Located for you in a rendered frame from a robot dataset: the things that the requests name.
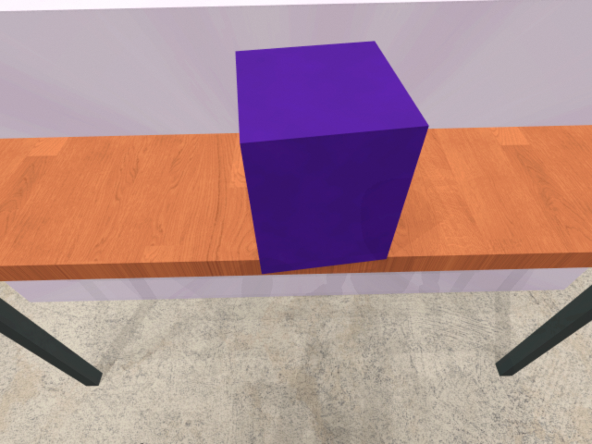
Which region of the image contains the carton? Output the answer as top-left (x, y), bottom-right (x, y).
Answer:
top-left (235, 41), bottom-right (429, 274)

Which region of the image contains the table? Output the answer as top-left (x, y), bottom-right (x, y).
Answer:
top-left (0, 125), bottom-right (592, 386)

